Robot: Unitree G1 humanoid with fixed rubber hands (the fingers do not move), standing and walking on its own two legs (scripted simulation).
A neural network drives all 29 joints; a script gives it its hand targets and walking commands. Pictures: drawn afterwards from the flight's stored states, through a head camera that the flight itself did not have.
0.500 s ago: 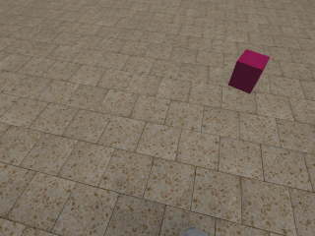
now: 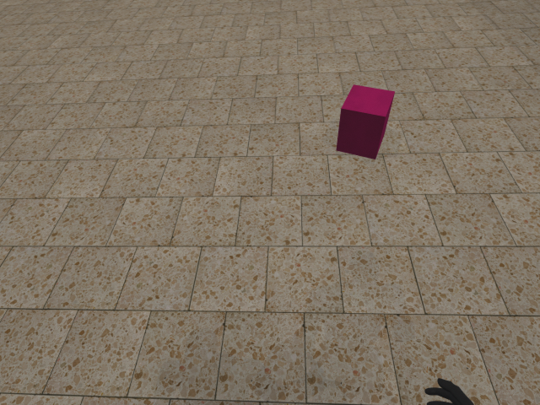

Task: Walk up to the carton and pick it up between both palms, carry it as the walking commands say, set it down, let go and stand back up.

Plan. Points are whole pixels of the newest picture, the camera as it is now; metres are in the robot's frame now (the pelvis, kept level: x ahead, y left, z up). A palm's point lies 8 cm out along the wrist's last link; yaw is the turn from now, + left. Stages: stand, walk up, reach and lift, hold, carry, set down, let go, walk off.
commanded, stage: walk up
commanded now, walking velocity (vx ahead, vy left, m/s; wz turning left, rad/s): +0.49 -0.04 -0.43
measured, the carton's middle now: (364, 122) +1.56 -0.46 -0.62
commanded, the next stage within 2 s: none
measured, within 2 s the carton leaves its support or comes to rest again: neither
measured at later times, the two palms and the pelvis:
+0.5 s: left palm (171, 322) +0.31 +0.21 -0.11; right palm (463, 351) +0.25 -0.29 -0.13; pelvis +0.22 -0.04 +0.00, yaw -11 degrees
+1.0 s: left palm (231, 191) +0.63 +0.12 -0.11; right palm (448, 313) +0.31 -0.28 -0.11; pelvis +0.43 -0.07 +0.01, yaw -17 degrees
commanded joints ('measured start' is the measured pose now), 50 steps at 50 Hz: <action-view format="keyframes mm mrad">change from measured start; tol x32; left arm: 1 -131 74 27 -121 19 -54 22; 15 185 273 61 -7 46 -36 -4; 50 -357 23 -1 -85 17 -10 -66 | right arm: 1 451 -163 -81 66 -23 -47 -39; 26 -32 -10 -37 -92 -14 -19 7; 33 481 -242 -103 120 -46 -47 -42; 50 345 -123 -82 57 -14 -37 -42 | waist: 1 -198 290 -219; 12 71 167 -65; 15 187 -509 -70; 30 -71 -102 6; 32 -184 353 -149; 50 -27 237 26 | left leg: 1 909 248 -283 -495 470 72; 11 323 325 -3 -524 328 114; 14 94 87 137 123 420 41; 16 -203 -79 -49 394 -174 39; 28 83 -42 -4 -106 35 -30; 32 777 247 -319 -598 153 37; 40 614 284 -163 -499 919 106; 50 399 221 56 -500 727 107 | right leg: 1 -640 43 16 487 198 -32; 5 -790 -96 -88 758 60 -6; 13 -97 -1 -251 17 305 -28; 16 12 -294 563 -319 245 -159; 29 -261 -130 229 -249 440 -154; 35 -717 -54 -45 611 83 -13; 50 -357 -34 -293 -51 390 12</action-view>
